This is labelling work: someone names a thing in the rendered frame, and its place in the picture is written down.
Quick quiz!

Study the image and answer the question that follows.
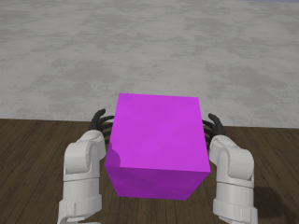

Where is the robot right forearm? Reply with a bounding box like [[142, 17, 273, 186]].
[[208, 134, 258, 224]]

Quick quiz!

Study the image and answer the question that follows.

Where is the carton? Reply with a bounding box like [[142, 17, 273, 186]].
[[105, 92, 211, 201]]

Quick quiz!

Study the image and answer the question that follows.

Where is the robot left forearm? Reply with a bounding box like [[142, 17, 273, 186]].
[[57, 130, 107, 224]]

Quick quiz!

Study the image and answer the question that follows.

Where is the robot left hand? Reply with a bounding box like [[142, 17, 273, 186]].
[[89, 108, 115, 145]]

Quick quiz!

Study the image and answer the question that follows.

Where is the robot right hand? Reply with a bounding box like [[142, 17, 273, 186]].
[[202, 113, 225, 151]]

